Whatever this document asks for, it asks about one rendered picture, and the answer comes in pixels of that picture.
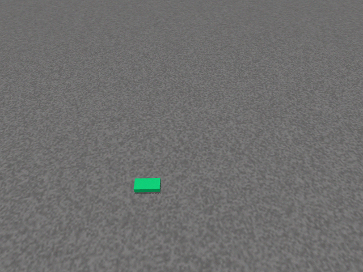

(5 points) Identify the small box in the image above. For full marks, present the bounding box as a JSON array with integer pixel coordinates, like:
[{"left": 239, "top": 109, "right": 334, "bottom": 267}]
[{"left": 134, "top": 178, "right": 161, "bottom": 193}]

